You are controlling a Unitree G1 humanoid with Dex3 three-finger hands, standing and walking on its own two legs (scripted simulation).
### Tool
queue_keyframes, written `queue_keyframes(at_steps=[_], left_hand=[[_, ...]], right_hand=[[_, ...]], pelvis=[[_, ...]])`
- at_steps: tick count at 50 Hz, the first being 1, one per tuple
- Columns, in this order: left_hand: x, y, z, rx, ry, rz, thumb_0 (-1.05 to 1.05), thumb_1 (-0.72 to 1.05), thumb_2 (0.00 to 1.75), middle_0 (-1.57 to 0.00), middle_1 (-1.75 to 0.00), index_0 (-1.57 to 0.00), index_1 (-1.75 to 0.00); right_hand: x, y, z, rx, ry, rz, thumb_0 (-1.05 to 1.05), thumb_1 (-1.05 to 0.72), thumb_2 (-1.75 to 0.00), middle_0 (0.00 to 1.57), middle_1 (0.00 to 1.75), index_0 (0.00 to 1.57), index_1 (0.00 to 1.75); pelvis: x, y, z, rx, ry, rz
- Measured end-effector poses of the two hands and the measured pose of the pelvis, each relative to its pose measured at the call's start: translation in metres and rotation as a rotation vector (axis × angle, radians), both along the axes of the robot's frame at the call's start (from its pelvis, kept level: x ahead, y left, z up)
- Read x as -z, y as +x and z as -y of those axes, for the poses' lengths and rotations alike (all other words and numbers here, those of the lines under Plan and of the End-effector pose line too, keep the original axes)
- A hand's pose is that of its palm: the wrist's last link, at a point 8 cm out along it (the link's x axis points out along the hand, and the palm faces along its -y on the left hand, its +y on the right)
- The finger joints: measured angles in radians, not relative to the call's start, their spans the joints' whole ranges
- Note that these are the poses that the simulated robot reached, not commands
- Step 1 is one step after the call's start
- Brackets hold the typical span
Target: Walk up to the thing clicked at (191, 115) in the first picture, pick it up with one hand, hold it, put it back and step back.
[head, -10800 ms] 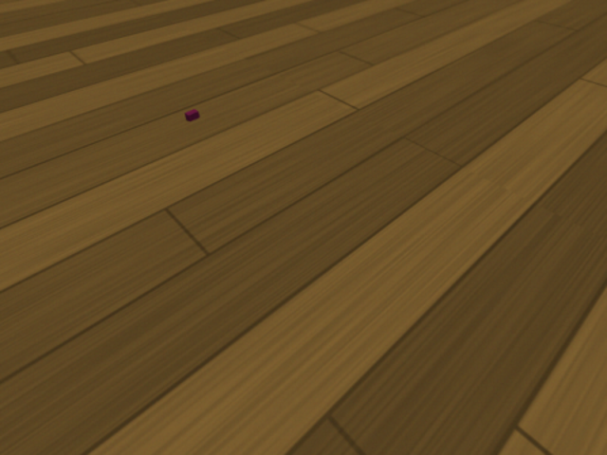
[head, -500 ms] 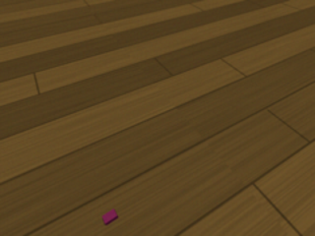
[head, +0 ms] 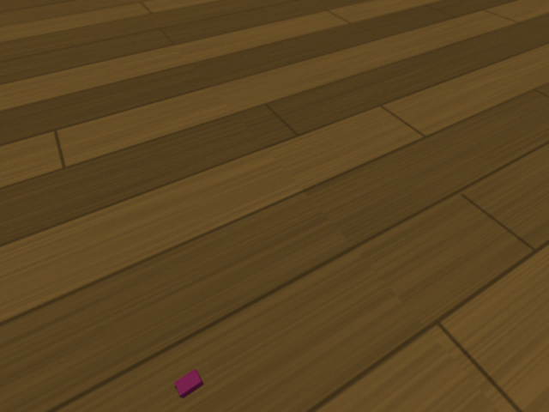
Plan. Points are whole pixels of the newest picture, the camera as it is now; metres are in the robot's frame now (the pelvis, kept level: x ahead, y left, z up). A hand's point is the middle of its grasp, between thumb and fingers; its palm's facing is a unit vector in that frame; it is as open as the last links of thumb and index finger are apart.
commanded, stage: walk up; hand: left
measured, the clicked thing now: (189, 383) +0.36 +0.31 -0.75
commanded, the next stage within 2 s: stand in 0.14 s
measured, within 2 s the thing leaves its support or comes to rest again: neither
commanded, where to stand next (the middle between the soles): +0.01 +0.01 m, yaw +0 degrees
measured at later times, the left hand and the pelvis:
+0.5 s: hand out of the picture +0.11 +0.26 -0.15, palm faces -0.02 -0.94 -0.34, open 7.4 cm; pelvis +0.03 +0.00 +0.01, yaw +0 degrees
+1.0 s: hand out of the picture +0.11 +0.26 -0.15, palm faces -0.02 -0.94 -0.34, open 7.4 cm; pelvis +0.04 +0.01 +0.01, yaw +0 degrees
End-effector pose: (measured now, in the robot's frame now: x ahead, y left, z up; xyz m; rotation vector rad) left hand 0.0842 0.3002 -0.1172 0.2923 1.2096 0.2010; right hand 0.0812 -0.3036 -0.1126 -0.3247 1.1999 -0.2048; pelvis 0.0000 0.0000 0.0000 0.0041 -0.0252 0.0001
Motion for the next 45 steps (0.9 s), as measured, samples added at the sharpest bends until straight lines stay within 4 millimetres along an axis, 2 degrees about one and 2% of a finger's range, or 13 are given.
queue_keyframes(at_steps=[10, 19, 30, 45], left_hand=[[-0.001, -0.004, 0.004, 0.005, 0.004, -0.021, 0.0, 0.9, 0.89, -0.2, -0.3, -0.2, -0.3], [-0.005, 0.008, 0.005, 0.016, 0.0, -0.005, 0.01, 0.9, 0.89, -0.2, -0.3, -0.21, -0.3], [-0.007, 0.02, -0.004, 0.016, 0.018, -0.003, 0.0, 0.9, 0.89, -0.2, -0.3, -0.21, -0.3], [-0.005, 0.023, -0.006, 0.007, 0.018, -0.024, 0.0, 0.9, 0.89, -0.2, -0.3, -0.21, -0.3]], right_hand=[[0.003, -0.004, 0.0, 0.0, 0.008, -0.021, 0.01, -0.9, -0.89, 0.21, 0.3, 0.2, 0.3], [0.004, -0.002, -0.011, 0.006, 0.032, -0.035, 0.01, -0.9, -0.89, 0.21, 0.3, 0.2, 0.3], [0.002, 0.011, -0.014, 0.013, 0.025, -0.033, 0.01, -0.9, -0.89, 0.21, 0.3, 0.2, 0.3], [-0.001, 0.031, -0.014, 0.003, 0.012, -0.018, 0.01, -0.9, -0.89, 0.21, 0.3, 0.2, 0.3]], pelvis=[[-0.002, 0.005, 0.002, 0.001, -0.002, 0.004], [-0.006, 0.019, -0.002, 0.003, -0.003, 0.008], [-0.007, 0.031, -0.005, 0.003, -0.003, 0.008], [-0.007, 0.038, -0.007, 0.003, -0.004, 0.003]])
